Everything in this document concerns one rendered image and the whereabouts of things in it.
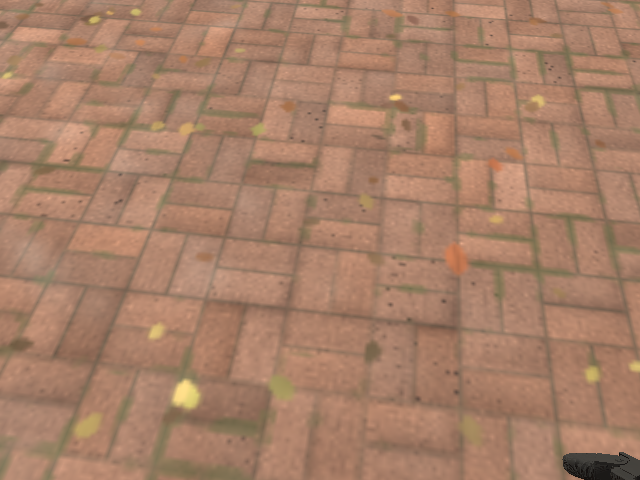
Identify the robot right hand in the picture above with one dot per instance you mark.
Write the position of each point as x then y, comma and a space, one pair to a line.
592, 466

